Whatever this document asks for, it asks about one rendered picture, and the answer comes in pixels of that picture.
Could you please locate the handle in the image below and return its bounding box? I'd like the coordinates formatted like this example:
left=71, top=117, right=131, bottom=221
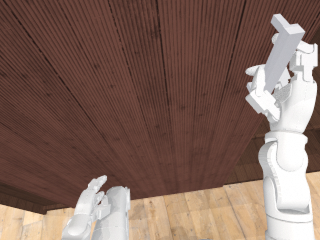
left=246, top=13, right=305, bottom=94

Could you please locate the robot left forearm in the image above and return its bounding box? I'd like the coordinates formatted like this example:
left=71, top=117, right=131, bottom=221
left=61, top=213, right=92, bottom=240

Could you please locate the wardrobe door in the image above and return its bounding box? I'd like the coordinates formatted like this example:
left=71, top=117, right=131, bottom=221
left=0, top=182, right=59, bottom=206
left=0, top=0, right=320, bottom=209

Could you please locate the left robot hand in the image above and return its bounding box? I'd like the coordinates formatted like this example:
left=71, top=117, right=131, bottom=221
left=74, top=175, right=111, bottom=223

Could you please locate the robot left thigh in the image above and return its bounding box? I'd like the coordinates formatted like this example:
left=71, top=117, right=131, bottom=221
left=91, top=186, right=131, bottom=240

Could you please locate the right robot hand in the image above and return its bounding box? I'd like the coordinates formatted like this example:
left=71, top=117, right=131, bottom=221
left=245, top=33, right=318, bottom=134

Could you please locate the robot right forearm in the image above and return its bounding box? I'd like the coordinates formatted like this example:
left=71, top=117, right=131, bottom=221
left=258, top=129, right=316, bottom=240

